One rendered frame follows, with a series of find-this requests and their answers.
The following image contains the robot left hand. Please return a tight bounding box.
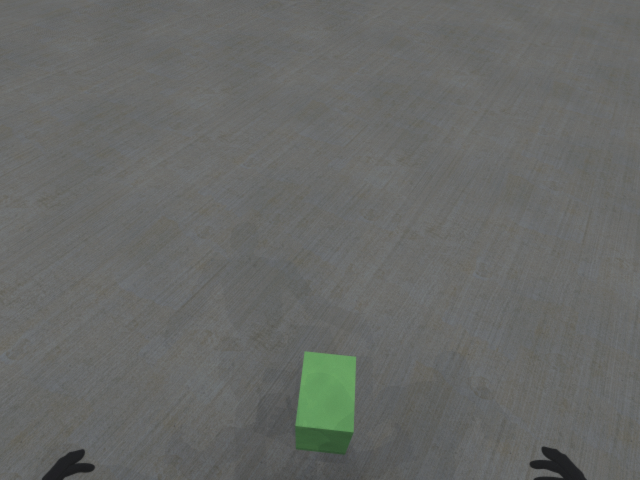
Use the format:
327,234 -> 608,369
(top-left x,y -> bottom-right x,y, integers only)
42,449 -> 95,480

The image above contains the robot right hand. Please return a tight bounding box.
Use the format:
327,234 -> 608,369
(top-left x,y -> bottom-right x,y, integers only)
530,447 -> 587,480

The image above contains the carton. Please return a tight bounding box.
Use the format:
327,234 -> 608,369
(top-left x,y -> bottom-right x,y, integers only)
295,351 -> 356,455

